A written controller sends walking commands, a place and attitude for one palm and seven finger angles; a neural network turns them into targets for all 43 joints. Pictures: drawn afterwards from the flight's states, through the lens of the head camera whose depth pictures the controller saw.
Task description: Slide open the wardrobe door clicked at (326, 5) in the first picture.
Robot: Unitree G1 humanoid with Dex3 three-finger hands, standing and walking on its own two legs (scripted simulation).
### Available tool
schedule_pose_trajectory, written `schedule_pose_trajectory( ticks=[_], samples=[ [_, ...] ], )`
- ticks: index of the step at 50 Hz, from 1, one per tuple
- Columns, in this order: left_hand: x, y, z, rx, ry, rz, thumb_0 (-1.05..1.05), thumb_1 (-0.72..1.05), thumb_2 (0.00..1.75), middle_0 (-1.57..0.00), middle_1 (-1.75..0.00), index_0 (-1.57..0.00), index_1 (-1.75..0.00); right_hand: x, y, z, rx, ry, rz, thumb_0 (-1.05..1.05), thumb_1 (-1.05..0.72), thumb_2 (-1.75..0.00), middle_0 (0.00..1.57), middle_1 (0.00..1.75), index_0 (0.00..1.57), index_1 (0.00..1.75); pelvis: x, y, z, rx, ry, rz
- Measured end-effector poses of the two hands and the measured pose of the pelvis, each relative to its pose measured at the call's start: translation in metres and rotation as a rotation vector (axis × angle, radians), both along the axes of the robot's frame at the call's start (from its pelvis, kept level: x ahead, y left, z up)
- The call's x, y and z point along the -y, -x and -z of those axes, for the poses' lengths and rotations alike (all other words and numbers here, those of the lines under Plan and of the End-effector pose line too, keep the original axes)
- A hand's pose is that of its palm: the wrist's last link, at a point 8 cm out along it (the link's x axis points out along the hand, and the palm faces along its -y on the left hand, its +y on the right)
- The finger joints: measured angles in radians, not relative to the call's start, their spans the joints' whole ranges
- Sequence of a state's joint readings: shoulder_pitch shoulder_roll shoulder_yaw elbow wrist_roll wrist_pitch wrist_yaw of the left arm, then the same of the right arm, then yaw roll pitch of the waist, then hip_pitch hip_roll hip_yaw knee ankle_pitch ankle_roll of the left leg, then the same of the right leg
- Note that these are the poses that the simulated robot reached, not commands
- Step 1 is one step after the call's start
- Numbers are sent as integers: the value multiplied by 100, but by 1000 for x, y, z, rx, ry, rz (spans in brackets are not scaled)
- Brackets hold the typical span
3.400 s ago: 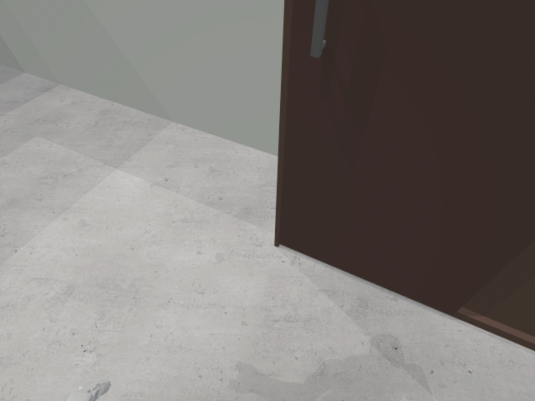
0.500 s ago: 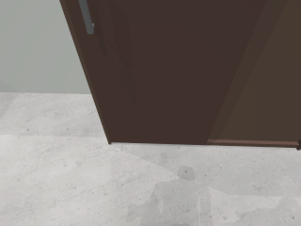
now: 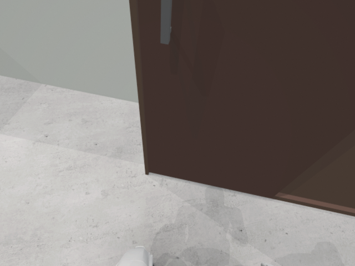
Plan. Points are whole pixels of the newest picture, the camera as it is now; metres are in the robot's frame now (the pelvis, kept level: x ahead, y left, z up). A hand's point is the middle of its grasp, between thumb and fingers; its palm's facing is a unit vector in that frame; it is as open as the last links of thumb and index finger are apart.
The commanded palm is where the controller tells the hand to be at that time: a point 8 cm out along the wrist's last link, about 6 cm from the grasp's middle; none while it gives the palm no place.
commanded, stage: take the last steps up to it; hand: left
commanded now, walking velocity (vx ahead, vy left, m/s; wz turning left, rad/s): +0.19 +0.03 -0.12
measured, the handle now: out of the picture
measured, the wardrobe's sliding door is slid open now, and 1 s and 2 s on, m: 0.00 0.00 0.00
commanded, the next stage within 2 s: come to a stop and stand still in 0.12 s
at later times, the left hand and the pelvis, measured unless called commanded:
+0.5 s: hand (116, 227) +0.21 +0.18 -0.15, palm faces -0.03 -0.98 -0.18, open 7.4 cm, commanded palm none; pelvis +0.11 +0.02 +0.02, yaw -1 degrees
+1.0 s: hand out of the picture +0.10 +0.19 -0.15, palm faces -0.03 -0.98 -0.22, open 7.4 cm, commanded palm none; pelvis +0.07 +0.02 +0.02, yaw -3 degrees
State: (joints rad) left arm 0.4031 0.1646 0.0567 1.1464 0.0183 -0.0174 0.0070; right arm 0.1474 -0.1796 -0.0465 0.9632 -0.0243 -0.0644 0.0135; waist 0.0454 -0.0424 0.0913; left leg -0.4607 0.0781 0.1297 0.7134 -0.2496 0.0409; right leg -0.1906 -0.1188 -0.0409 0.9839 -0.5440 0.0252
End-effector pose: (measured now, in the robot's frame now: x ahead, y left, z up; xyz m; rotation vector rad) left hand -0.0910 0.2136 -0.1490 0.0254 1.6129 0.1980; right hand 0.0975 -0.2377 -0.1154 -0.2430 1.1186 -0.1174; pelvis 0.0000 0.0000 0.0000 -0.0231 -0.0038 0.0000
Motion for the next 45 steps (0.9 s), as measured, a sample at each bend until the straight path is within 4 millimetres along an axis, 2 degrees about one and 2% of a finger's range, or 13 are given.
schedule_pose_trajectory(
  ticks=[4, 9, 14, 18, 23, 28, 32, 38, 45],
  samples=[
    [-32, -75, -10, 112, -39, 61, 1, 91, 90, -20, -30, -19, -30, -25, -8, -7, -2, -27, 54, 0, -91, -90, 20, 30, 19, 30, -13, -25, -13, 12, -16, 31],
    [-52, -176, -29, 296, -80, 125, 1, 91, 90, -20, -30, -19, -30, -29, -3, -8, -43, -28, 127, -1, -95, -90, 20, 30, 20, 30, -25, -53, -23, 13, -34, 46],
    [-47, -253, -43, 423, -91, 178, 1, 91, 90, -20, -30, -19, -30, -40, 12, 5, -156, -70, 164, 0, -94, -90, 20, 30, 20, 30, -29, -81, -24, 18, -46, 48],
    [-32, -291, -40, 469, -94, 212, 0, 91, 90, -20, -30, -19, -30, -47, 20, 20, -240, -110, 197, 0, -92, -90, 20, 30, 20, 30, -22, -103, -16, 26, -62, 53],
    [-14, -301, -34, 426, -60, 230, 0, 91, 90, -20, -30, -19, -30, -56, 18, 23, -293, -140, 245, 1, -91, -90, 20, 30, 19, 30, -20, -115, -16, 16, -31, 31],
    [-19, -294, -22, 406, -43, 170, 0, 91, 90, -20, -30, -20, -30, -61, 14, 17, -323, -110, 223, 1, -91, -90, 20, 30, 19, 30, -24, -109, -14, 9, -14, 9],
    [-35, -278, -16, 368, -44, 141, -1, 92, 90, -21, -30, -20, -30, -62, 11, 9, -301, -68, 213, 1, -91, -90, 20, 30, 20, 30, -31, -102, -15, 7, -20, 22],
    [-53, -246, -22, 285, -77, 137, 0, 91, 90, -20, -30, -20, -30, -58, 7, 2, -254, -39, 201, 1, -91, -90, 20, 30, 20, 30, -36, -95, -22, 1, -10, 37],
    [-47, -213, -27, 229, -94, 155, 1, 91, 90, -20, -30, -19, -30, -39, 10, 7, -221, -45, 199, 1, -93, -90, 20, 30, 20, 30, -28, -82, -21, 9, -24, 57]
  ],
)
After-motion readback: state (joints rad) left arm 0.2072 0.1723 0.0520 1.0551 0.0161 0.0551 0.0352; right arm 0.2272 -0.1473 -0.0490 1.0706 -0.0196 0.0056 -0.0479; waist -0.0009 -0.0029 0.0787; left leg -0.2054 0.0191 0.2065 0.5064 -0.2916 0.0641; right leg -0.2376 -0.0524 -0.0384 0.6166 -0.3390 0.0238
